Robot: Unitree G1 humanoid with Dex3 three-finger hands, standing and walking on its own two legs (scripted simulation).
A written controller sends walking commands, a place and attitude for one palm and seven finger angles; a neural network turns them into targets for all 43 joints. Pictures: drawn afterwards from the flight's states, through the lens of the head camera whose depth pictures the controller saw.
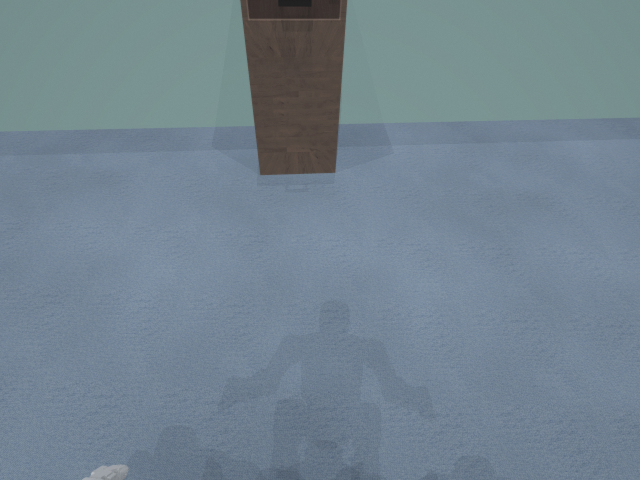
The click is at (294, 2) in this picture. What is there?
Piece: drawer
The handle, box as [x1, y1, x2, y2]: [278, 0, 311, 6]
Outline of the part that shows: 278,0 279,6 310,6 311,0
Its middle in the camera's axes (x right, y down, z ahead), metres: -0.09 -0.83 +1.35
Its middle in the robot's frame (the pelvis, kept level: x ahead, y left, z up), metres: +1.57 +0.16 +0.02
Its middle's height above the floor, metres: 0.79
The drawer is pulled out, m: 0.00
